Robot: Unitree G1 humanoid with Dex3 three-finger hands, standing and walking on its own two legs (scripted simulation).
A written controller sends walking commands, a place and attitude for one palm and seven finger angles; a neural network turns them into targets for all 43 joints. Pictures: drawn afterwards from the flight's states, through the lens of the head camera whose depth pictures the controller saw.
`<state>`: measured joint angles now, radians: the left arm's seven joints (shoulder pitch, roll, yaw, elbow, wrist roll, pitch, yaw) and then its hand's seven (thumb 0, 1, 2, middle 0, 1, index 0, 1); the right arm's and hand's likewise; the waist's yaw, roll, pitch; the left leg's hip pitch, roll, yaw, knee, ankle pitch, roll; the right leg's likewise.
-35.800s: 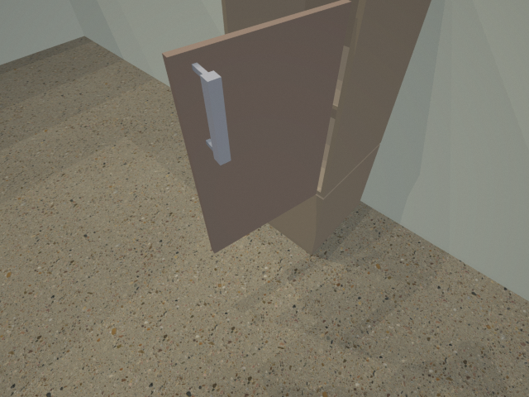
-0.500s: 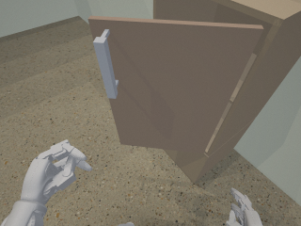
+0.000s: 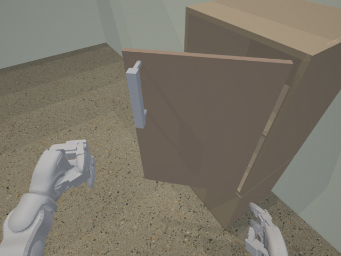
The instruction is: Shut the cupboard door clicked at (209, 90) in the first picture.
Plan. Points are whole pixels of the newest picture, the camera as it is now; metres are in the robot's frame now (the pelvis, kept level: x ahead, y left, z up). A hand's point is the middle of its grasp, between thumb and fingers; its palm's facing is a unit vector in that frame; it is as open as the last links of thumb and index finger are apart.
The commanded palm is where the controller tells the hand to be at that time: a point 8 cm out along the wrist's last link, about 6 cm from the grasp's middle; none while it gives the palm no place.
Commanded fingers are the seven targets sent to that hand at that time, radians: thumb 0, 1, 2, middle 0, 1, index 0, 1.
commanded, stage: raise the hand and make a fist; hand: left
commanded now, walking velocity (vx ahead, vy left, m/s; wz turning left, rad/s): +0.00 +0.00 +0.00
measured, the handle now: (139, 95) +0.47 +0.15 +0.15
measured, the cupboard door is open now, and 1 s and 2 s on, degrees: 45 45 45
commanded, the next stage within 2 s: bring the fist close to the handle in 0.46 s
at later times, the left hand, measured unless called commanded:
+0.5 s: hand (93, 172) +0.22 +0.18 +0.15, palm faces -0.01 -1.00 -0.06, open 3.1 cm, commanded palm +0.19 +0.22 +0.16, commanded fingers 0.00 0.90 0.90 -1.30 -1.50 -1.30 -1.50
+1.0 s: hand (118, 144) +0.29 +0.15 +0.15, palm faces -0.05 -1.00 -0.04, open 3.1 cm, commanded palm +0.26 +0.20 +0.16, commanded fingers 0.00 0.90 0.90 -1.30 -1.50 -1.30 -1.50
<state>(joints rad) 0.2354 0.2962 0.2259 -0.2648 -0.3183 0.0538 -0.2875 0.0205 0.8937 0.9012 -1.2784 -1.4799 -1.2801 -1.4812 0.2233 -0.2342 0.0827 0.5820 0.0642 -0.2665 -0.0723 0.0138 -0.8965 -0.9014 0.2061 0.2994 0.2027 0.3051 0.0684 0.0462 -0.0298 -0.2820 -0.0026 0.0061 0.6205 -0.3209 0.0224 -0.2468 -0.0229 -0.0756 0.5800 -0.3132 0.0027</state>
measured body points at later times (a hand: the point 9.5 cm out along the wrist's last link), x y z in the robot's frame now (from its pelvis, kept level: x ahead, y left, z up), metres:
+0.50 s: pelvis -0.01 -0.02 +0.01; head -0.04 -0.03 +0.45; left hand +0.21 +0.23 +0.16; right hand +0.18 -0.24 -0.06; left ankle +0.01 +0.10 -0.73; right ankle +0.00 -0.12 -0.73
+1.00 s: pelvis +0.00 -0.01 +0.01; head -0.02 -0.03 +0.46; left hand +0.29 +0.21 +0.16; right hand +0.18 -0.24 -0.07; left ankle +0.01 +0.10 -0.73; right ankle +0.00 -0.12 -0.73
